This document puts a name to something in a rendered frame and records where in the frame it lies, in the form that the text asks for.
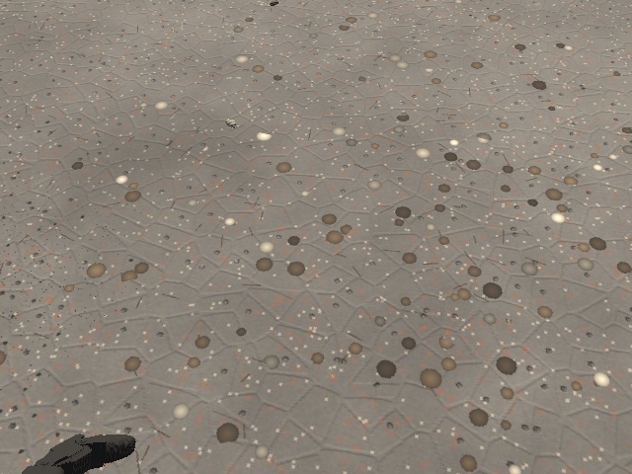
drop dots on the left robot hand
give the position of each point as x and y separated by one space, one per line
79 454

